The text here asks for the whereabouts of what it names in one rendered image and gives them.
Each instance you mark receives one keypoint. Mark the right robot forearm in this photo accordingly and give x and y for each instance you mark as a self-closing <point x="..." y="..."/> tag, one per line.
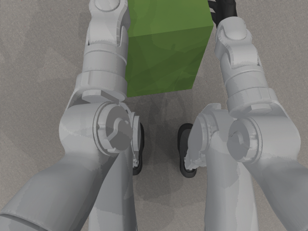
<point x="242" y="72"/>

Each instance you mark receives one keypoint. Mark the left robot upper arm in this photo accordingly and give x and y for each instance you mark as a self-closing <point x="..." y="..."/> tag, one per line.
<point x="61" y="197"/>

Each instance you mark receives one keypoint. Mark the carton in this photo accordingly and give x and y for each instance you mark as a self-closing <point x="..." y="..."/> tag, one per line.
<point x="166" y="43"/>

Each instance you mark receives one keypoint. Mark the left robot forearm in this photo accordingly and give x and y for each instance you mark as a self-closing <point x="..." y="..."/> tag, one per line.
<point x="105" y="55"/>

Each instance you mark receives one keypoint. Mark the left robot shin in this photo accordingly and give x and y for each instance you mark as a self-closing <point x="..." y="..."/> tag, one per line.
<point x="136" y="155"/>

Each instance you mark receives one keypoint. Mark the robot right hand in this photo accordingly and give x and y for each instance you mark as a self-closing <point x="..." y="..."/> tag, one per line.
<point x="223" y="9"/>

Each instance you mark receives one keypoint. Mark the right robot upper arm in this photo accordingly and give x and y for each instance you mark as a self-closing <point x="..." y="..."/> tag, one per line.
<point x="268" y="147"/>

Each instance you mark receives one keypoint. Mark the robot right foot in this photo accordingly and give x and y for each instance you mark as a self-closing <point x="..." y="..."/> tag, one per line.
<point x="183" y="135"/>

